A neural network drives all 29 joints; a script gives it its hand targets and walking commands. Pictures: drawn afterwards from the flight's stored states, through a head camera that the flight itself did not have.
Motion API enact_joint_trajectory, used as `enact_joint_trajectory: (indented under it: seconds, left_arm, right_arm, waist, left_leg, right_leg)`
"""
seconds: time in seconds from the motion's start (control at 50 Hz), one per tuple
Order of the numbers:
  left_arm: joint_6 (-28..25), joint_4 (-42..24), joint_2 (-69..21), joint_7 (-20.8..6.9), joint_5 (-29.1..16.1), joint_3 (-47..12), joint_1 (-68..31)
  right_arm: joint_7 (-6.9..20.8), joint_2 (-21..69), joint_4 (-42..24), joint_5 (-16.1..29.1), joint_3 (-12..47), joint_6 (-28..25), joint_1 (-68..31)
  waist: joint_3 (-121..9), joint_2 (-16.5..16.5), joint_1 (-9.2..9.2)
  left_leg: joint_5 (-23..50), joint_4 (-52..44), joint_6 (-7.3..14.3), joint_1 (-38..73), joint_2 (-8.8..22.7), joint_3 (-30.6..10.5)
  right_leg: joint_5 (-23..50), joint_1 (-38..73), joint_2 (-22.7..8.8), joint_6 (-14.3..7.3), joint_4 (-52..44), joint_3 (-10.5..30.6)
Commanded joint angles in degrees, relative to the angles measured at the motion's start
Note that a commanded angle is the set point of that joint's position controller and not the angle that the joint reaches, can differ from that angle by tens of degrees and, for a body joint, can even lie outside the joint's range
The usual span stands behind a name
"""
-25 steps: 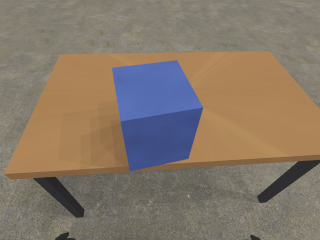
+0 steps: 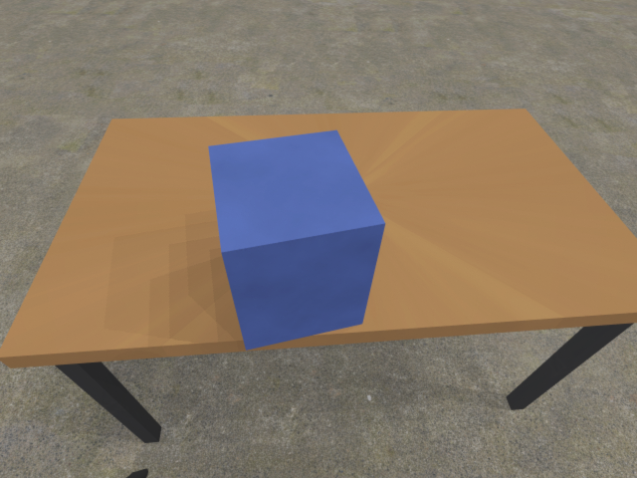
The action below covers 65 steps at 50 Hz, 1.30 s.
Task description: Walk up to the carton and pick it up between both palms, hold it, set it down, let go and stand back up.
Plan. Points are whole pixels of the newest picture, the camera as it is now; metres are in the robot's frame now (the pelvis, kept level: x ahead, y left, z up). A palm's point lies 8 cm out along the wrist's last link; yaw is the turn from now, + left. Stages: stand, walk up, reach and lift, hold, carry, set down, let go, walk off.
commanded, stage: walk up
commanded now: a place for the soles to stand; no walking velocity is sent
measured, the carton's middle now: (290, 241) +0.47 +0.06 +0.00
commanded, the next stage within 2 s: stand in 1.30 s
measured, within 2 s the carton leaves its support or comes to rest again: neither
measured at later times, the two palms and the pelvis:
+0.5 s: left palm out of the picture +0.09 +0.30 -0.11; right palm out of the picture +0.12 -0.22 -0.11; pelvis +0.05 +0.04 +0.00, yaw +1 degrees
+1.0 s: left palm (93, 466) +0.17 +0.29 -0.09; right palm out of the picture +0.13 -0.20 -0.12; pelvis +0.07 +0.05 +0.00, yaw +0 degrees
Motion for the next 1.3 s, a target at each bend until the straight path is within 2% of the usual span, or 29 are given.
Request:
enact_joint_trajectory:
  seconds: [0.0, 0.14, 0.16, 0.2, 0.22, 0.26, 0.32, 0.34, 0.36, 0.38, 0.4, 0.44, 0.48, 0.52, 0.58, 0.62, 0.66, 0.68, 0.72, 0.76, 0.8, 0.82, 0.84, 0.86, 0.88, 0.92, 0.94, 1.1, 1.28]
  left_arm:
    - [-1.7, -5.5, 10.4, 0.5, -0.1, 3.1, -0.7]
    - [-1.4, -5.5, 10.7, 0.6, -0.2, 3.0, -1.2]
    - [-2.7, -5.5, 9.6, 1.7, 1.1, 3.6, 5.0]
    - [-2.9, -4.7, 14.7, 3.2, 1.7, 5.2, 5.3]
    - [-3.1, -4.6, 14.7, 3.8, 1.9, 5.4, 5.1]
    - [-3.5, -4.9, 13.4, 4.2, 2.4, 4.8, 4.5]
    - [-3.8, -6.3, 11.1, 3.4, 1.6, 3.5, -0.3]
    - [-3.9, -6.9, 8.7, 3.0, 1.1, 2.9, 0.9]
    - [-3.9, -7.7, 5.4, 2.7, 0.2, 2.0, 3.3]
    - [-3.1, -7.0, 4.7, 3.2, 0.0, 1.9, 5.0]
    - [-2.9, -6.8, 5.0, 3.5, 0.2, 2.2, 5.3]
    - [-3.6, -6.6, 5.8, 3.7, 0.3, 2.6, 6.8]
    - [-4.7, -6.3, 7.4, 4.0, 1.1, 3.0, 10.3]
    - [-4.8, -6.4, 12.0, 4.1, 1.2, 4.4, 9.1]
    - [-3.9, -7.2, 10.3, 4.1, 1.2, 4.2, 8.6]
    - [-3.6, -8.1, 8.2, 4.2, 1.1, 3.6, 8.3]
    - [-3.0, -9.2, 5.4, 4.5, 0.8, 2.7, 6.2]
    - [-2.6, -9.6, 4.1, 4.9, 0.8, 2.5, 4.9]
    - [-2.3, -10.2, 3.5, 5.4, 0.7, 2.5, 3.7]
    - [-3.5, -9.8, 3.5, 4.9, 0.6, 2.4, 6.2]
    - [-4.9, -8.0, 4.8, 4.5, 1.0, 2.9, 10.8]
    - [-5.2, -7.8, 7.8, 4.4, 1.8, 3.7, 10.0]
    - [-4.9, -8.6, 10.9, 4.4, 1.6, 4.2, 6.8]
    - [-4.3, -8.8, 12.1, 4.2, 0.4, 4.3, 3.1]
    - [-3.9, -8.9, 11.0, 3.7, 0.0, 3.7, 0.2]
    - [-3.8, -9.3, 8.1, 3.2, -0.5, 2.5, -0.5]
    - [-3.9, -8.9, 7.7, 3.3, -0.5, 2.3, 0.9]
    - [-4.0, -6.1, 7.5, 3.3, -0.1, 2.0, 1.8]
    - [-4.2, -3.6, 7.3, 3.4, 0.1, 1.8, 1.7]
  right_arm:
    - [-0.5, -9.5, -6.7, 0.0, -3.1, -1.8, 0.2]
    - [-0.7, -9.3, -6.6, 0.0, -3.0, -1.6, 0.4]
    - [0.7, -8.9, -5.8, -1.2, -2.6, -0.9, 0.1]
    - [1.6, -6.0, -6.9, -2.0, -2.4, 0.2, -1.6]
    - [1.9, -5.8, -7.2, -2.1, -2.4, 0.3, -2.1]
    - [2.0, -5.6, -7.4, -1.8, -2.3, -0.3, -2.3]
    - [2.1, -6.4, -5.3, -1.5, -2.9, -2.3, 3.6]
    - [2.0, -8.8, -4.3, -1.8, -3.8, -2.8, 5.4]
    - [1.8, -12.0, -3.9, -1.3, -4.7, -2.8, 5.0]
    - [1.6, -12.9, -3.3, 0.0, -4.8, -2.2, 4.0]
    - [1.4, -11.7, -3.3, 0.3, -4.2, -1.7, 2.5]
    - [1.1, -10.6, -4.2, 0.2, -3.2, -1.1, -0.3]
    - [1.2, -8.9, -4.8, 0.2, -2.0, -0.8, -2.7]
    - [1.5, -6.6, -5.1, -0.7, -1.5, -0.6, -2.3]
    - [1.8, -8.0, -4.2, -0.8, -2.2, -1.2, -1.0]
    - [1.8, -9.8, -3.2, -0.4, -3.2, -1.4, 1.4]
    - [1.5, -11.2, -2.5, 0.4, -3.9, -0.8, 3.5]
    - [1.2, -10.9, -2.4, 0.2, -3.9, -0.4, 3.8]
    - [0.6, -10.0, -2.4, -0.4, -3.3, 0.4, 2.2]
    - [0.1, -9.3, -2.7, -0.7, -2.4, 0.4, -2.5]
    - [0.4, -8.6, -3.4, 0.3, -1.6, 0.2, -8.4]
    - [0.8, -6.3, -4.0, 0.7, -0.8, -0.2, -7.6]
    - [0.8, -4.1, -4.1, 1.0, -0.2, -0.1, -5.2]
    - [0.5, -3.8, -2.8, 0.7, -0.6, 0.8, -3.2]
    - [0.5, -3.9, -1.9, 0.4, -0.6, 1.0, -2.4]
    - [0.9, -6.4, -0.6, 0.5, -1.1, -0.1, -3.4]
    - [1.0, -7.4, 0.0, 0.4, -1.4, -0.6, -3.7]
    - [0.9, -6.3, 1.6, 0.8, -0.8, -1.3, -2.2]
    - [0.8, -6.1, 2.8, 0.8, -0.8, -1.7, -1.1]
  waist:
    - [-4.2, 0.3, 0.61]
    - [-3.5, -0.8, 0.41]
    - [-5.1, 1.0, 1.56]
    - [2.0, -5.5, 2.19]
    - [4.3, -6.6, 2.49]
    - [5.6, -7.4, 2.28]
    - [-0.6, -5.9, -2.17]
    - [-3.7, -1.5, -2.6]
    - [-5.8, 5.1, -1.67]
    - [-5.1, 7.0, -1.09]
    - [-3.1, 6.7, -0.76]
    - [-2.3, 6.3, 0.15]
    - [-4.4, 5.5, 1.82]
    - [-5.1, -0.8, 0.27]
    - [-6.4, -1.8, -0.01]
    - [-7.5, 0.7, -1.44]
    - [-6.5, 5.9, -3.59]
    - [-4.0, 7.6, -4.09]
    - [0.8, 6.5, -3.89]
    - [0.9, 4.1, -0.41]
    - [-3.9, 2.5, 3.64]
    - [-6.5, -1.1, 2.8]
    - [-7.3, -3.6, 0.75]
    - [-5.7, -3.1, -1.21]
    - [-3.8, -4.2, -2.29]
    - [-1.6, -4.8, -1.2]
    - [-1.5, -4.5, -0.53]
    - [-3.3, -0.2, -0.18]
    - [-2.1, 0.1, -0.34]
  left_leg:
    - [2.3, -5.1, 5.0, 3.3, 2.8, -4.0]
    - [4.7, -3.7, 4.8, 4.5, 2.5, -3.1]
    - [-7.0, 2.1, 4.2, 0.9, -1.1, -0.1]
    - [-14.1, 8.1, 2.9, -10.0, -2.4, -0.2]
    - [-14.6, 9.7, 2.8, -12.5, -1.2, -2.0]
    - [-12.0, 8.5, 2.7, -13.2, 0.4, -3.5]
    - [6.6, -7.3, 4.1, 7.1, -0.8, -2.8]
    - [12.4, -7.5, 5.9, 13.8, 1.3, -7.0]
    - [7.8, -10.5, 9.6, 14.5, 6.9, -16.4]
    - [1.4, -12.5, 13.9, 9.7, 9.6, -19.1]
    - [2.0, -12.5, 14.9, 8.6, 9.6, -18.3]
    - [11.4, -9.8, 13.5, 7.0, 7.9, -13.4]
    - [16.6, -3.7, 9.7, 2.5, 4.2, -7.3]
    - [15.9, 2.5, 5.9, 2.3, -0.5, -2.9]
    - [24.1, 0.9, 6.5, 6.2, 0.8, -3.9]
    - [30.3, -0.5, 9.2, 12.5, 2.8, -6.9]
    - [30.8, -6.3, 15.3, 15.2, 9.4, -13.7]
    - [30.8, -8.9, 18.0, 15.1, 12.7, -17.4]
    - [28.6, -11.0, 19.9, 10.1, 14.7, -18.6]
    - [31.3, -8.0, 16.4, 6.8, 11.7, -14.2]
    - [25.8, -1.4, 9.0, 1.2, 6.2, -6.8]
    - [17.6, 2.2, 5.5, -2.2, 3.1, -3.8]
    - [3.6, 4.1, 2.8, 0.3, -0.1, -1.0]
    - [-8.4, 1.2, 2.6, 8.4, -1.6, -1.7]
    - [-6.7, -3.3, 3.4, 11.5, -0.7, -3.5]
    - [4.1, -7.2, 4.0, 8.8, 1.0, -5.7]
    - [7.2, -7.7, 4.3, 8.0, 1.4, -5.9]
    - [6.3, -10.6, 4.7, 7.6, 1.5, -5.3]
    - [3.8, -12.2, 5.0, 6.9, 1.7, -6.1]
  right_leg:
    - [7.3, -1.4, -4.9, -3.9, -8.7, 6.4]
    - [8.1, -2.8, -4.9, -4.0, -9.3, 6.2]
    - [-6.9, 1.3, -8.1, -5.1, -14.3, 12.5]
    - [-21.3, 1.7, -16.5, -10.5, -20.9, 23.6]
    - [-19.9, 1.4, -18.1, -11.9, -21.7, 24.6]
    - [-6.0, 2.6, -18.0, -12.1, -20.1, 21.2]
    - [13.1, -4.0, -11.3, -6.2, -10.0, 8.2]
    - [11.8, -7.4, -7.5, -3.2, -3.9, 3.2]
    - [1.7, -8.8, -1.4, -0.5, 2.4, -1.9]
    - [-6.2, -4.9, 0.8, 0.1, 4.1, -1.7]
    - [-7.3, -4.7, 0.7, 0.1, 2.8, -0.7]
    - [-0.8, -2.5, -0.8, -0.4, -1.7, 0.1]
    - [9.6, 5.1, -3.9, -1.9, -8.2, 4.1]
    - [18.6, 6.3, -9.5, -4.9, -8.9, 11.1]
    - [25.6, 6.5, -7.3, -4.2, -3.1, 6.0]
    - [21.6, 1.6, -3.8, -1.9, 2.9, 1.8]
    - [4.4, -4.6, 1.1, 0.3, 12.7, -2.4]
    - [-12.2, -9.1, 1.9, 0.7, 14.7, -1.7]
    - [-20.3, -11.9, -0.3, 0.7, 15.9, 1.2]
    - [-9.7, -5.9, -1.9, 0.5, 3.7, 2.3]
    - [15.2, 7.9, -2.2, -0.5, -11.4, 2.4]
    - [22.6, 12.1, -6.8, -2.5, -11.6, 9.1]
    - [22.0, 7.4, -14.1, -6.7, -14.4, 17.7]
    - [17.8, -2.3, -16.2, -10.2, -14.0, 17.8]
    - [15.4, -5.6, -13.8, -9.1, -13.2, 14.5]
    - [14.8, -2.6, -7.4, -4.1, -11.7, 8.7]
    - [16.0, -1.1, -6.3, -3.0, -11.2, 7.7]
    - [14.3, 3.0, -6.0, -2.4, -11.7, 6.7]
    - [10.5, 2.3, -5.5, -1.8, -13.6, 6.0]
